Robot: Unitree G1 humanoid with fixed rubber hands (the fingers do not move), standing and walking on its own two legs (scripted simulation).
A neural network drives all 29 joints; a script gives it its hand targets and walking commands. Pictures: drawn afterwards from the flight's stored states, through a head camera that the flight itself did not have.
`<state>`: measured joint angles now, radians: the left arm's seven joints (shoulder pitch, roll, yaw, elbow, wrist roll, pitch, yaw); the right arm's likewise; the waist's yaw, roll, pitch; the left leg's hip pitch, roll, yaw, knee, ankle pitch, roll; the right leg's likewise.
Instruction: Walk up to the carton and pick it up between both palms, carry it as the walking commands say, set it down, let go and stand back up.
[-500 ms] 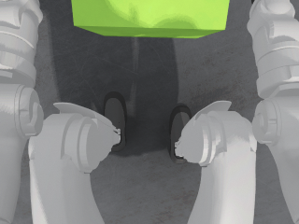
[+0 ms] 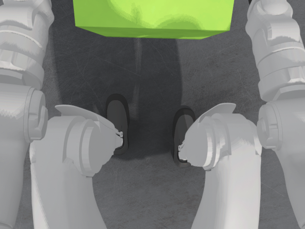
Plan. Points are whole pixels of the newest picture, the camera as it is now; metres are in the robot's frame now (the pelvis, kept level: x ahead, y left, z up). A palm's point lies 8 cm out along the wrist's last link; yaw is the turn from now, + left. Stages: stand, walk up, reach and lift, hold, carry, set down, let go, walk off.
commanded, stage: reach and lift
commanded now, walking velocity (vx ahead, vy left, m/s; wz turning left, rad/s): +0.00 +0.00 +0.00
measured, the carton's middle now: out of the picture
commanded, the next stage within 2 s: none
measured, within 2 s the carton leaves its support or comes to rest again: leaves its support in 0.94 s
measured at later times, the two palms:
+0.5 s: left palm out of the picture +0.55 +0.17 -0.18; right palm out of the picture +0.53 -0.20 -0.19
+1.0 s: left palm out of the picture +0.57 +0.16 -0.15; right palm out of the picture +0.54 -0.20 -0.18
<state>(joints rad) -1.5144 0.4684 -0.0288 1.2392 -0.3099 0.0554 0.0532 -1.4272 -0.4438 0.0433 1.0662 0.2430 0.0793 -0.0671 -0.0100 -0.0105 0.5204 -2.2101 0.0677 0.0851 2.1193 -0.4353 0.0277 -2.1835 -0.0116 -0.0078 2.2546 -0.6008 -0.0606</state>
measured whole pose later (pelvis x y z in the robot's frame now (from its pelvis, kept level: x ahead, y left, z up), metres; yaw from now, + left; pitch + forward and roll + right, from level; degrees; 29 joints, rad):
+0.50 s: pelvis +0.00 +0.00 +0.00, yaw +0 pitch +30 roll +4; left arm -1.58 0.39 0.07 1.32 -0.31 0.03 0.06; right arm -1.46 -0.42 0.03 1.10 0.24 0.07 -0.06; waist -0.01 -0.01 0.52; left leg -2.21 0.07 0.08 2.12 -0.44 0.03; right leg -2.19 -0.01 -0.01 2.26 -0.60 -0.06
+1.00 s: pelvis +0.00 +0.00 +0.00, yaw -1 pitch +29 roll +3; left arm -1.57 0.39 0.02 1.13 -0.31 0.17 0.14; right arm -1.45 -0.42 0.01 1.02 0.24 0.18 -0.14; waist -0.01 -0.01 0.52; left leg -2.21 0.05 0.08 2.14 -0.43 0.03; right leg -2.17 -0.01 -0.01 2.27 -0.60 -0.06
